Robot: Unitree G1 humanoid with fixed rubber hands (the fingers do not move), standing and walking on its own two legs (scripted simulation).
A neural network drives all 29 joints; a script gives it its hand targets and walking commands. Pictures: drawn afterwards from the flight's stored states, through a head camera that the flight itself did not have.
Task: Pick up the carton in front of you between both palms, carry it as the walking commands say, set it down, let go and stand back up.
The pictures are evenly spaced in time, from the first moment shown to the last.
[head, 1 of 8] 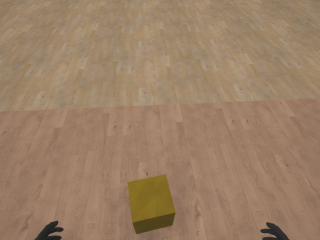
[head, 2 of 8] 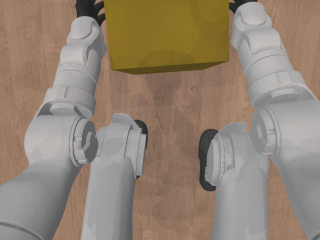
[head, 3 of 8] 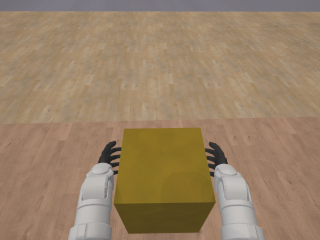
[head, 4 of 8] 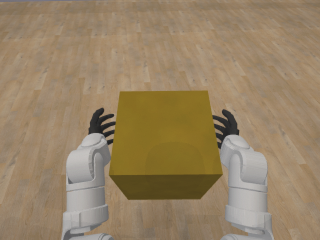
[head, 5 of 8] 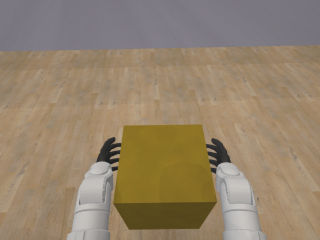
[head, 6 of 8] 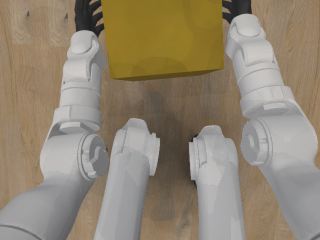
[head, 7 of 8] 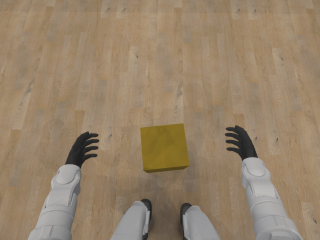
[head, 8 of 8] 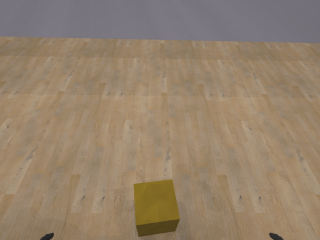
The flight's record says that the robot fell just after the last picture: no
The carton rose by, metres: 0.68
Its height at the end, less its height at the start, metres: -0.05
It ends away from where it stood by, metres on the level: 2.48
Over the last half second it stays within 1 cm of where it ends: yes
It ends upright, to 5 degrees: yes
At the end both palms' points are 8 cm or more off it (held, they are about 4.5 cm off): yes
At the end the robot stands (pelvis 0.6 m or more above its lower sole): yes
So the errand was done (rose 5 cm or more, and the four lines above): yes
